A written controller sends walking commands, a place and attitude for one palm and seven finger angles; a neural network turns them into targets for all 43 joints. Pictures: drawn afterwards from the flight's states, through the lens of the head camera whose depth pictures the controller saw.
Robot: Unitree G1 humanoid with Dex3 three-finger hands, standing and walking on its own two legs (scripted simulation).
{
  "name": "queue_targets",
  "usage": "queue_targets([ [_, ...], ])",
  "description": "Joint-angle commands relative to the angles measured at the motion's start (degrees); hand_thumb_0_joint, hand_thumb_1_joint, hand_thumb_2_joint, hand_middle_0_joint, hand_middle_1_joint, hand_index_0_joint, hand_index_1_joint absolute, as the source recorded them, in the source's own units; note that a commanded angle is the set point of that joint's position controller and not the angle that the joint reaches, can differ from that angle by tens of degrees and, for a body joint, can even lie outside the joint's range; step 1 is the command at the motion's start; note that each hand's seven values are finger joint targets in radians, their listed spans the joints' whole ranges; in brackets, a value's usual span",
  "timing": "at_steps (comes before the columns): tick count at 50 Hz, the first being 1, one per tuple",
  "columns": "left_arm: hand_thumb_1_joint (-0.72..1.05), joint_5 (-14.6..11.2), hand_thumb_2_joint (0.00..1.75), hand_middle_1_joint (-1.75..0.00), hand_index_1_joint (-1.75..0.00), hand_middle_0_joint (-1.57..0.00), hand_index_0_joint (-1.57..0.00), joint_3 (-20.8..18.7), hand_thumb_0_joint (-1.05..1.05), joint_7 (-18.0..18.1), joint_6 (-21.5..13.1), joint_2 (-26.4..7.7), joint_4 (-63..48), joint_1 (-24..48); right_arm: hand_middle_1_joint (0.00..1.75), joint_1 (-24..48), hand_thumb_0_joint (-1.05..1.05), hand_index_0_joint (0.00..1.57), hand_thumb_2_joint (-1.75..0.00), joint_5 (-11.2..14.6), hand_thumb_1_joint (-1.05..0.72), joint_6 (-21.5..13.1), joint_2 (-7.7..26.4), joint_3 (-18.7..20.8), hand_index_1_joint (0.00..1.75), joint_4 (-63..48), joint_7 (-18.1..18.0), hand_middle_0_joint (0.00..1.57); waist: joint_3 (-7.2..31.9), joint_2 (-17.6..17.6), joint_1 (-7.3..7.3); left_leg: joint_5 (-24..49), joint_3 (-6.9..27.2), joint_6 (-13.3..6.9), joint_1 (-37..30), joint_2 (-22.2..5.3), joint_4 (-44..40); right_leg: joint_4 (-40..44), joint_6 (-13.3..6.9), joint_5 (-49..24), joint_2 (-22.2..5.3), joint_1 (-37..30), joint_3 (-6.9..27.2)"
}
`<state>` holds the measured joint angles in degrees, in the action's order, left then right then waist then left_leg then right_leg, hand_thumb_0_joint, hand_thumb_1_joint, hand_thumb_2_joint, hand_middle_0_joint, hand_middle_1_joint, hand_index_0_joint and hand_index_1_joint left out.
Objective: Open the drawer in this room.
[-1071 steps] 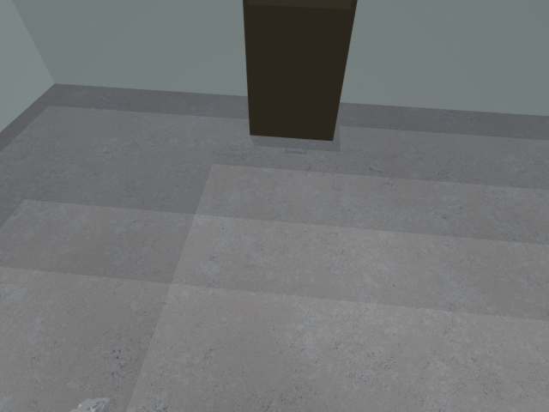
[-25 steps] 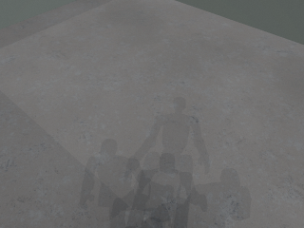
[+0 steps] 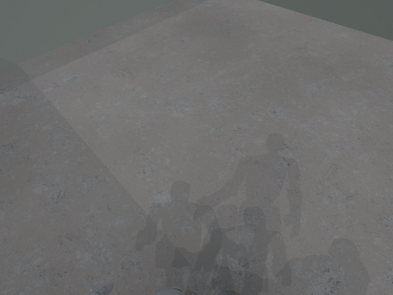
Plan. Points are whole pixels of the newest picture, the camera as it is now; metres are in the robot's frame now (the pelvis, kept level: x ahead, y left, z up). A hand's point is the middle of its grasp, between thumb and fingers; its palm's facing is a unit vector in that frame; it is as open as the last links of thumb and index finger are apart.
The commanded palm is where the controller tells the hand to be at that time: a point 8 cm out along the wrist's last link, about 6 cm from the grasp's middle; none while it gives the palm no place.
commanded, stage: turn or walk to find it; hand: left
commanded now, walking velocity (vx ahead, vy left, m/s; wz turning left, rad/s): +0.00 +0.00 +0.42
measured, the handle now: out of the picture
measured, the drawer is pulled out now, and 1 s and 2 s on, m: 0.00 0.00 0.00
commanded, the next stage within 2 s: none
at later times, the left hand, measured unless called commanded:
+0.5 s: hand out of the picture -0.05 +0.25 -0.18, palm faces +0.29 -0.93 -0.24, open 7.4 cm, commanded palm none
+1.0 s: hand out of the picture -0.05 +0.19 -0.14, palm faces +0.43 -0.86 -0.27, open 7.4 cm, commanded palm none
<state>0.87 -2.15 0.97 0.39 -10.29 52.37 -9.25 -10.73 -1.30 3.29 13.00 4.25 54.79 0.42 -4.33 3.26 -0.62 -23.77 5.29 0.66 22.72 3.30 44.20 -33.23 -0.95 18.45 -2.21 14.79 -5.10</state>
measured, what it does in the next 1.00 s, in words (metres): steps on the spot, turning left: left foot, then right foot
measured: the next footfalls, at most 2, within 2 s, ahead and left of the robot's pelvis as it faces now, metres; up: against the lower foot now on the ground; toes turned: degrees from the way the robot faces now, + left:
left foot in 0.38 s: -0.01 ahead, +0.14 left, +0.00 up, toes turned +14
right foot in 0.82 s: +0.04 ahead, -0.10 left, +0.00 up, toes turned +16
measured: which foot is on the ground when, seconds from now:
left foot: up 0.00-0.36, down 0.38-0.82, up 0.84-1.00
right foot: down 0.00-0.38, up 0.40-0.80, down 0.82-1.00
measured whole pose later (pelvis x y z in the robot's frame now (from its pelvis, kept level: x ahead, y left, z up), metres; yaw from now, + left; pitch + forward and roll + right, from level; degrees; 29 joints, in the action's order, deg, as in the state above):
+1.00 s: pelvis -0.04 -0.01 +0.01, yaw +26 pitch -1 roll +1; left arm 1.1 -1.9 1.3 0.8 -9.1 53.0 -11.4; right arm -12.0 -1.5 4.3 14.2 5.3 56.2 1.1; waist -4.8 2.5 -1.2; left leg -22.5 2.1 2.4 28.5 0.7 65.6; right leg -29.9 -1.0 16.8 -4.5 12.2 -8.6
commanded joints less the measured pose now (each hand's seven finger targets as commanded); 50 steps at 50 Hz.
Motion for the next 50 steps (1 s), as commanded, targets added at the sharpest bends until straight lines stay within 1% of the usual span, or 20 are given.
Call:
queue_targets([
  [1,0.9,0.28,0.9,-0.3,-0.3,-0.2,-0.2,-2.89,0.0,0.93,-0.87,-10.73,-3.16,-1.3,0.3,1.71,0.0,0.2,-0.9,0.08,-0.9,-0.35,5.41,1.83,0.3,-3.7,0.01,0.2,1.85,-10.44,0.3,-2.22,-0.18,1.1,9.3,-3.19,25.46,15.3,-7.23,-17.9,-18.13,-3.53,12.14],
  [4,0.9,0.51,0.9,-0.3,-0.3,-0.2,-0.2,-2.63,0.0,1.0,-1.15,-9.58,-3.47,-0.56,0.3,-0.97,0.0,0.2,-0.9,0.09,-0.9,-0.01,4.43,1.53,0.3,-2.34,0.5,0.2,2.39,-12.85,-0.21,1.92,-2.61,2.36,8.21,-4.07,24.85,15.6,-5.21,-16.73,-15.78,-4.01,5.88],
  [12,0.9,0.96,0.9,-0.3,-0.3,-0.2,-0.2,-3.73,0.0,0.71,-0.77,-13.42,-0.04,-8.12,0.3,5.27,0.0,0.2,-0.9,0.78,-0.9,-1.08,2.81,-0.21,0.3,-3.26,0.25,0.2,5.7,-14.57,4.18,-3.86,-8.25,2.53,2.49,-4.12,2.62,10.69,-7.34,-31.37,-18.21,-12.46,3.24],
  [16,0.9,0.61,0.9,-0.3,-0.3,-0.2,-0.2,-3.97,0.0,0.58,-0.24,-13.77,0.72,-6.27,0.3,1.32,0.0,0.2,-0.9,0.8,-0.9,-1.91,3.47,-0.37,0.3,-2.41,-0.01,0.2,7.28,-14.25,1.72,4.99,-10.4,1.48,-7.32,-3.57,-13.3,4.97,-3.73,-29.5,-17.11,-9.41,-0.05],
  [17,0.9,0.08,0.9,-0.3,-0.3,-0.2,-0.2,-3.87,0.0,0.47,0.07,-12.98,0.58,-5.94,0.3,-0.73,0.0,0.2,-0.9,0.71,-0.9,-2.37,4.94,-0.03,0.3,-1.77,0.08,0.2,8.4,-10.29,0.28,12.41,-9.31,0.68,-14.17,-4.86,-20.54,0.51,-1.19,-24.81,-16.03,-4.91,-2.06],
  [18,0.9,-0.32,0.9,-0.3,-0.3,-0.2,-0.2,-3.59,0.0,0.28,0.5,-10.43,-0.5,-6.62,0.3,-2.59,0.0,0.2,-0.9,0.3,-0.9,-3.01,9.75,0.98,0.3,-2.01,0.0,0.2,10.26,2.18,-0.74,24.16,3.51,-3.15,-22.56,-14.62,-23.8,-8.92,2.45,-10.11,-10.76,5.58,-5.36],
  [19,0.9,-0.22,0.9,-0.3,-0.3,-0.2,-0.2,-2.1,0.0,0.04,0.7,-7.05,-2.32,-4.04,0.3,-5.2,0.0,0.2,-0.9,0.27,-0.9,-2.7,14.01,1.95,0.3,-1.8,-0.22,0.2,8.56,13.28,-2.18,41.7,14.63,-8.99,-24.37,-25.44,-24.83,-18.77,4.9,17.0,-5.33,15.63,-4.55],
  [20,0.9,0.14,0.9,-0.3,-0.3,-0.2,-0.2,-1.81,0.0,0.58,1.6,-7.26,-2.75,-1.38,0.3,-6.62,0.0,0.2,-0.9,0.2,-0.9,-2.63,14.09,2.02,0.3,-0.68,-1.07,0.2,8.79,12.42,-3.37,42.02,15.14,-11.23,-21.88,-26.21,-25.25,-24.44,4.85,18.41,-5.26,16.08,0.99],
  [22,0.9,-0.24,0.9,-0.3,-0.3,-0.2,-0.2,-2.4,0.0,0.21,1.76,-8.12,-1.34,0.69,0.3,-1.49,0.0,0.2,-0.9,-0.05,-0.9,-2.44,11.23,1.24,0.3,-1.42,-1.89,0.2,4.51,10.27,-1.64,35.85,11.19,-11.84,-16.15,-21.74,-25.19,-29.22,4.69,12.17,-5.19,16.57,3.78],
  [25,0.9,0.04,0.9,-0.3,-0.3,-0.2,-0.2,-2.41,0.0,-0.55,1.42,-7.7,0.38,-2.07,0.3,1.55,0.0,0.2,-0.9,0.06,-0.9,-3.03,9.71,0.6,0.3,-2.7,-1.78,0.2,5.23,3.79,0.37,34.62,6.06,-9.88,-16.08,-17.41,-24.93,-28.53,5.1,6.48,-4.13,14.74,3.12],
  [33,0.9,-0.1,0.9,-0.3,-0.3,-0.2,-0.2,-2.02,0.0,-0.2,1.48,-6.73,-1.81,0.5,0.3,0.08,0.0,0.2,-0.9,-0.19,-0.9,-2.36,10.16,1.5,0.3,-3.14,-1.2,0.2,4.95,4.98,-0.89,27.0,10.35,-10.59,-13.8,-16.57,-25.38,-16.69,5.34,7.18,-2.0,10.39,2.73],
  [36,0.9,-0.37,0.9,-0.3,-0.3,-0.2,-0.2,-1.92,0.0,-0.12,0.95,-6.33,-1.96,-1.33,0.3,1.14,0.0,0.2,-0.9,-0.37,-0.9,-2.1,10.23,1.75,0.3,-3.61,-1.08,0.2,6.12,6.26,-0.02,29.55,12.54,-10.13,-11.63,-15.27,-23.08,-6.82,4.72,6.0,-0.1,4.4,1.88],
  [38,0.9,-0.46,0.9,-0.3,-0.3,-0.2,-0.2,-2.06,0.0,0.09,0.27,-6.88,-0.86,-5.32,0.3,1.79,0.0,0.2,-0.9,0.11,-0.9,-2.0,9.72,1.89,0.3,-4.06,-0.98,0.2,8.01,4.1,1.95,27.99,11.91,-8.05,-8.01,-13.08,-19.16,4.71,4.49,-3.07,0.3,-4.18,1.04],
  [39,0.9,-0.26,0.9,-0.3,-0.3,-0.2,-0.2,-2.39,0.0,0.3,-0.31,-8.63,-0.54,-7.41,0.3,1.88,0.0,0.2,-0.9,0.5,-0.9,-2.1,8.31,1.79,0.3,-4.21,-0.75,0.2,8.5,0.77,2.98,22.84,10.11,-5.46,-3.71,-10.25,-15.51,12.17,3.93,-7.66,-2.13,-10.38,3.08],
  [40,0.9,0.59,0.9,-0.3,-0.3,-0.2,-0.2,-3.24,0.0,0.76,-0.89,-12.87,-0.55,-8.86,0.3,0.96,0.0,0.2,-0.9,0.93,-0.9,-2.23,4.8,1.28,0.3,-5.03,-0.42,0.2,9.14,-12.12,3.36,8.58,2.76,-1.58,5.83,-3.71,-5.88,16.25,0.42,-9.02,-14.08,-16.94,14.4],
  [41,0.9,0.83,0.9,-0.3,-0.3,-0.2,-0.2,-3.69,0.0,0.76,-0.73,-16.0,-1.47,-7.89,0.3,2.42,0.0,0.2,-0.9,0.72,-0.9,-1.97,3.82,1.17,0.3,-6.69,-0.37,0.2,5.89,-19.48,3.83,-9.2,-2.08,0.55,10.15,0.93,6.22,18.14,-6.23,-13.07,-24.68,-12.11,22.81],
  [42,0.9,0.33,0.9,-0.3,-0.3,-0.2,-0.2,-4.08,0.0,0.98,-0.81,-14.97,-2.29,-6.42,0.3,2.96,0.0,0.2,-0.9,0.08,-0.9,-0.87,6.06,1.85,0.3,-6.25,-0.52,0.2,4.66,-19.77,3.61,-9.31,1.06,0.28,9.61,-1.54,15.61,19.51,-8.29,-9.26,-24.91,-5.31,22.72],
  [43,0.9,0.28,0.9,-0.3,-0.3,-0.2,-0.2,-3.71,0.0,0.98,-0.62,-13.53,-2.78,-3.49,0.3,3.27,0.0,0.2,-0.9,0.13,-0.9,-0.38,6.34,2.18,0.3,-5.16,-0.29,0.2,1.71,-16.07,2.26,-6.37,1.0,0.23,9.52,-2.22,22.2,19.91,-8.12,-5.9,-22.45,-1.3,20.6],
  [45,0.9,0.38,0.9,-0.3,-0.3,-0.2,-0.2,-2.78,0.0,1.02,-0.66,-10.46,-4.09,1.36,0.3,-0.08,0.0,0.2,-0.9,-0.09,-0.9,-0.07,5.1,1.98,0.3,-2.81,0.33,0.2,0.67,-10.64,-0.82,0.11,-0.86,1.19,9.19,-3.93,26.23,17.05,-5.77,-9.8,-17.32,-1.0,10.29],
  [50,0.9,0.65,0.9,-0.3,-0.3,-0.2,-0.2,-2.87,0.0,0.96,-1.08,-10.69,-2.44,-3.43,0.3,1.11,0.0,0.2,-0.9,0.17,-0.9,-0.11,3.91,1.11,0.3,-2.48,0.51,0.2,2.73,-13.04,1.37,0.36,-4.54,3.02,7.86,-4.75,18.81,15.1,-5.68,-18.97,-16.69,-6.72,4.47],
])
